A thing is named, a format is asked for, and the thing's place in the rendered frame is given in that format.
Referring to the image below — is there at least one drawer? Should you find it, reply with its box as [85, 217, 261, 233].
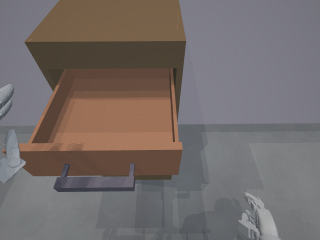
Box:
[2, 68, 183, 177]

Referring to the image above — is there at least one handle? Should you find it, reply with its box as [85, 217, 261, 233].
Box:
[53, 163, 135, 192]

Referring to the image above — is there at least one robot left hand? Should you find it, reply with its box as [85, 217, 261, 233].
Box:
[0, 84, 26, 184]

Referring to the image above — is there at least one robot right hand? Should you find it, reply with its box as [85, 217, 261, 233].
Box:
[238, 192, 279, 240]

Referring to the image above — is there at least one cabinet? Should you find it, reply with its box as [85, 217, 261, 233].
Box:
[24, 0, 186, 180]

